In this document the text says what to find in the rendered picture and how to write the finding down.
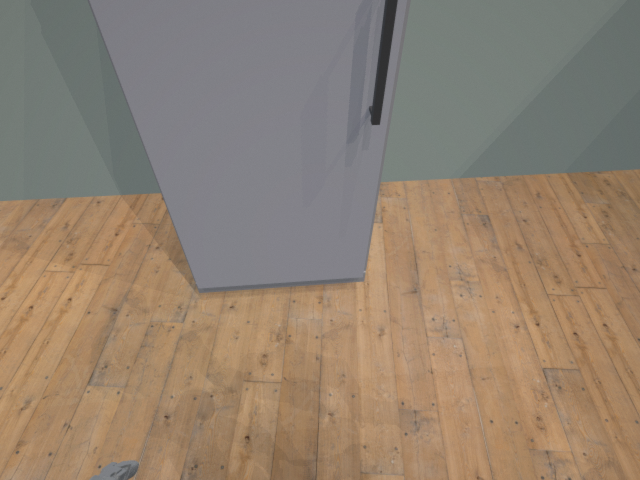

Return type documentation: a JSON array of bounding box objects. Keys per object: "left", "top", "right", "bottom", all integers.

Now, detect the fridge door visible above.
[{"left": 89, "top": 0, "right": 407, "bottom": 289}]

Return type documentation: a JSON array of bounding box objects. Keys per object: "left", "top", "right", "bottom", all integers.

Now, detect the handle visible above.
[{"left": 369, "top": 0, "right": 398, "bottom": 125}]

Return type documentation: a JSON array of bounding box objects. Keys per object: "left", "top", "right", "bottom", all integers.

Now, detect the robot left hand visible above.
[{"left": 89, "top": 460, "right": 139, "bottom": 480}]

